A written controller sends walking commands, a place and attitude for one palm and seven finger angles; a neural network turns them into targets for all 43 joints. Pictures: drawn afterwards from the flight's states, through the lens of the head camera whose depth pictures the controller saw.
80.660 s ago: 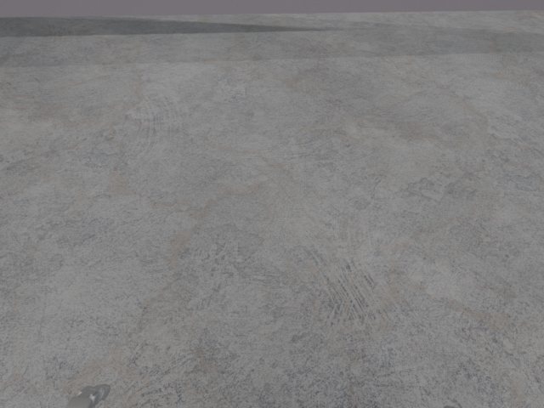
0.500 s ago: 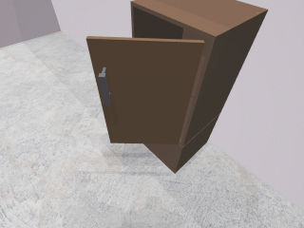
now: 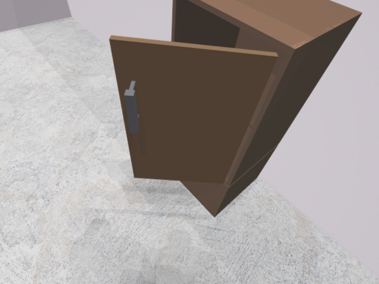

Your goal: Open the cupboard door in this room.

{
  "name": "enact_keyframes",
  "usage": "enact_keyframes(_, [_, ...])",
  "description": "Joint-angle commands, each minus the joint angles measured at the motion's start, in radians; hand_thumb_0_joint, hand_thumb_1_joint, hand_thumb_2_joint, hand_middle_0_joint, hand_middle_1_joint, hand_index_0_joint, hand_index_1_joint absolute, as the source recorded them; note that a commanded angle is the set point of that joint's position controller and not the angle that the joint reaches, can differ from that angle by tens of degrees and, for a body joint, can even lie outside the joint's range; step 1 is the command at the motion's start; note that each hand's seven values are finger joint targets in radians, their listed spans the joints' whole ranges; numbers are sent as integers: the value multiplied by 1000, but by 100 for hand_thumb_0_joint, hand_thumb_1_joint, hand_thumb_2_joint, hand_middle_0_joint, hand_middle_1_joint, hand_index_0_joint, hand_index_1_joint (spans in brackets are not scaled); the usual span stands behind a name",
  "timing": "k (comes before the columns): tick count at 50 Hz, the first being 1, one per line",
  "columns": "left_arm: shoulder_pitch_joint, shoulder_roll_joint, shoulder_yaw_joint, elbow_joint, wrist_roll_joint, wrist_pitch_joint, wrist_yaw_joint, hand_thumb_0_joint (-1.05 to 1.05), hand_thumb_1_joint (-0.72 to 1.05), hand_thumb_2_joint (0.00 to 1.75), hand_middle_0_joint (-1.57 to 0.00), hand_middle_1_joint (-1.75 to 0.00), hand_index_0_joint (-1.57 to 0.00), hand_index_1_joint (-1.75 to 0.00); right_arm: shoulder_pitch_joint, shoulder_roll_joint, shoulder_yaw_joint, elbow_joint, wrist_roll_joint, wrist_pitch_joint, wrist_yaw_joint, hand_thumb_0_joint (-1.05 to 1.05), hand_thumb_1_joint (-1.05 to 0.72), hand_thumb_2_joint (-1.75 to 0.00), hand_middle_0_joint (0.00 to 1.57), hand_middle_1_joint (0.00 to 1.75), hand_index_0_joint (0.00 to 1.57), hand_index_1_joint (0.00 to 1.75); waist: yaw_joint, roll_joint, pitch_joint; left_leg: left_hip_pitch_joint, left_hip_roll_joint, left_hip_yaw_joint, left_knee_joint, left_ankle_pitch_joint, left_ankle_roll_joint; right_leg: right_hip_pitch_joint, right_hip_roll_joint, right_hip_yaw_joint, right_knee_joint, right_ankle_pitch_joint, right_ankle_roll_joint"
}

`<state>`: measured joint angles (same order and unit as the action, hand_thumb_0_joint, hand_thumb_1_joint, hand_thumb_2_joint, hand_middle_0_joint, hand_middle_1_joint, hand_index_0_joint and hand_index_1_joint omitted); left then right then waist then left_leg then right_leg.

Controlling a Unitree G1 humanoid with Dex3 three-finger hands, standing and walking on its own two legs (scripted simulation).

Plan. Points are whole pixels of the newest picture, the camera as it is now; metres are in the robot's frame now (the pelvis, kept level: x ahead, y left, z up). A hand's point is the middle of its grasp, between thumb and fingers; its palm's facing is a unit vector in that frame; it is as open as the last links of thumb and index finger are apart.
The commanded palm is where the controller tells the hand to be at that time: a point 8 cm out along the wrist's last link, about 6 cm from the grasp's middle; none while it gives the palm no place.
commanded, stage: come to a stop and stand still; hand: left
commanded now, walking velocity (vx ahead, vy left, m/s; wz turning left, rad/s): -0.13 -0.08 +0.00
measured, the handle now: (133, 107) +0.52 +0.19 +0.04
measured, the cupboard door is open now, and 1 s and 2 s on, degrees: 47 47 47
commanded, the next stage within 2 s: look again from close up in 0.90 s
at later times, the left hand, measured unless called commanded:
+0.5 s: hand out of the picture -0.03 +0.14 -0.17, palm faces +0.07 -0.98 -0.17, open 7.3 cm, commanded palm none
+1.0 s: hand out of the picture -0.04 +0.15 -0.18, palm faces +0.05 -0.99 -0.14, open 7.3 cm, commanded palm none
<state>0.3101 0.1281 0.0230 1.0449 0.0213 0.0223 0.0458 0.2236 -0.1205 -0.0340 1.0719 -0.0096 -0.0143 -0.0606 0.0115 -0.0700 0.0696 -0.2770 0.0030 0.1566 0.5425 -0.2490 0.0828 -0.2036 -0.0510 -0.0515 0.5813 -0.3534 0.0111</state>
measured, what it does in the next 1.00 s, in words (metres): steps on the spot: right foot, then left foot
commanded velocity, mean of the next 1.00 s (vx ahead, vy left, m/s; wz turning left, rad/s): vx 0.03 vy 0.03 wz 0.00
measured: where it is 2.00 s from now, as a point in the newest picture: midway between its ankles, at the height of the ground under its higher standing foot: outside the picture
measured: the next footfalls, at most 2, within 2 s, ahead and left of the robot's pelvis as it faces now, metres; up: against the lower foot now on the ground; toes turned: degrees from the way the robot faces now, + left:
right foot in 0.24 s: +0.01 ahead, -0.17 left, +0.00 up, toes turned -3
left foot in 0.52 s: -0.01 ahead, +0.08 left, +0.00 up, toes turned +3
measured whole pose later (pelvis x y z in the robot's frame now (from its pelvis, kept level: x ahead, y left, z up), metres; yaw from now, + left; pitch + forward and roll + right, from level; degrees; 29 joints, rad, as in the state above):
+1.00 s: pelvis -0.03 -0.01 +0.01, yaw +0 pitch -2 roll +0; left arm 0.31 0.13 0.01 1.13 0.02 0.01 0.04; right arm 0.29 -0.11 -0.01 1.14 -0.01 0.00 -0.04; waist 0.01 -0.04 0.03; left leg -0.14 -0.03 0.08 0.43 -0.27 0.05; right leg -0.15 -0.09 -0.04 0.41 -0.23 0.07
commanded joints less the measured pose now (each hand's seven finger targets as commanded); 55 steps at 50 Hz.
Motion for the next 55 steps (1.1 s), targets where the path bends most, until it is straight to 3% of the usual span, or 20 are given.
enact_keyframes(1, [80,62,26,-60,3,20,-5,0,90,90,-20,-30,-20,-30,107,-196,-47,-31,-5,2,-14,0,-90,-90,20,30,20,30,-24,181,-110,208,358,-304,-158,825,135,-139,-1,38,194,-114,-7])
enact_keyframes(4, [42,53,35,-86,5,30,-11,0,90,90,-20,-30,-20,-30,58,-197,-52,-48,-13,11,-11,0,-90,-90,20,30,20,30,-19,178,-113,139,366,-282,-173,679,144,-147,1,74,281,-128,-9])
enact_keyframes(9, [104,45,36,-75,6,22,-19,0,90,90,-20,-30,-20,-30,-10,-189,-50,-63,-17,28,15,0,-90,-90,20,30,20,30,24,178,-113,-34,268,-217,-184,115,49,63,12,3,0,48,-6])
enact_keyframes(10, [134,58,37,-61,8,14,-18,0,90,90,-20,-30,-20,-30,-8,-174,-49,-63,-15,34,23,0,-90,-90,20,30,20,30,36,114,-104,-95,217,-186,-150,-48,8,134,10,-4,-121,113,-6])
enact_keyframes(11, [124,96,35,-61,15,3,-13,0,90,90,-20,-30,-20,-30,12,-125,-41,-65,-7,41,30,0,-90,-90,20,30,20,30,27,-31,-63,-156,117,-130,-51,-195,-48,123,-72,109,-270,34,-32])
enact_keyframes(12, [76,154,32,-69,12,-13,-7,0,90,90,-20,-30,-20,-30,11,-63,-22,-79,-2,48,39,0,-90,-90,20,30,20,30,5,-209,-20,-169,40,-77,54,-217,-95,14,-232,318,-405,-135,-96])
enact_keyframes(13, [14,186,32,-93,6,-14,-3,0,90,90,-20,-30,-20,-30,-19,-89,-26,-87,-6,56,46,0,-90,-90,20,30,20,30,9,-174,34,-104,59,-108,141,-224,-95,-151,-293,369,-483,-321,-146])
enact_keyframes(14, [-41,192,34,-111,9,-16,-3,0,90,90,-20,-30,-20,-30,-16,-95,-32,-84,-11,58,55,0,-90,-90,20,30,20,30,-10,-126,52,-74,54,-116,202,-189,-93,-222,-276,353,-490,-344,-156])
enact_keyframes(17, [-57,183,38,-105,3,-32,-6,0,90,90,-20,-30,-20,-30,40,-102,-27,-44,-12,50,60,0,-90,-90,20,30,20,30,-22,-80,67,-103,50,-127,248,-112,-91,-141,-223,277,-439,-149,-144])
enact_keyframes(22, [22,204,54,-79,8,-32,-11,0,90,90,-20,-30,-20,-30,65,-93,-20,-52,-7,31,56,0,-90,-90,20,30,20,30,14,-44,13,-66,28,-98,55,-128,-101,10,-225,235,-332,46,-154])
enact_keyframes(24, [18,184,52,-64,2,-27,-12,0,90,90,-20,-30,-20,-30,121,-82,-12,-33,-5,20,47,0,-90,-90,20,30,20,30,-7,-14,-9,79,21,-103,-126,-28,-92,-47,-181,193,-258,73,-117])
enact_keyframes(27, [34,93,32,-58,-2,-21,-20,0,90,90,-20,-30,-20,-30,140,-166,-18,-27,-9,5,32,0,-90,-90,20,30,20,30,11,191,-57,101,202,-285,-222,99,-12,-57,-31,12,-112,75,-17])
enact_keyframes(29, [17,75,20,-32,7,-17,-15,0,90,90,-20,-30,-20,-30,83,-149,-7,-25,-6,5,33,0,-90,-90,20,30,20,30,19,195,-6,2,172,-279,-279,35,-6,15,-28,-5,-111,111,-2])
enact_keyframes(34, [63,81,8,29,-1,-23,-12,0,90,90,-20,-30,-20,-30,111,-125,6,5,-1,-5,21,0,-90,-90,20,30,20,30,16,136,-28,76,128,-216,-216,286,-34,56,-53,23,-156,244,-7])
enact_keyframes(39, [67,76,1,55,-1,-22,-8,0,90,90,-20,-30,-20,-30,126,-117,7,29,1,-4,19,0,-90,-90,20,30,20,30,4,75,-13,92,115,-201,-211,273,-46,54,-63,29,-179,269,-1])
enact_keyframes(49, [80,66,-3,69,-1,-21,-5,0,90,90,-20,-30,-20,-30,134,-102,12,45,0,-6,18,0,-90,-90,20,30,20,30,3,96,19,73,106,-196,-244,178,-49,45,-67,35,-199,240,3])
enact_keyframes(50, [82,119,-21,88,9,-50,37,0,90,90,-20,-30,-20,-30,80,-158,23,-33,16,-28,30,0,-90,-90,20,30,20,30,-1,124,28,37,121,-198,-66,580,-80,6,-84,70,-153,418,-7])
enact_keyframes(51, [84,135,-12,50,-2,-53,27,0,90,90,-20,-30,-20,-30,133,-135,19,-45,-3,-30,33,0,-90,-90,20,30,20,30,-11,180,-56,60,98,-202,-104,352,-88,47,-76,41,-110,201,-36])
enact_keyframes(52, [66,131,-12,46,1,-56,16,0,90,90,-20,-30,-20,-30,101,-125,24,-44,-10,-35,36,0,-90,-90,20,30,20,30,9,217,-25,28,88,-203,-121,310,-83,26,-71,44,-113,196,-39])
enact_keyframes(55, [56,99,-19,37,1,-44,1,0,90,90,-20,-30,-20,-30,128,-138,24,-72,-6,-31,32,0,-90,-90,20,30,20,30,-6,200,-37,1,115,-257,-183,136,-43,15,-31,9,-87,85,-35])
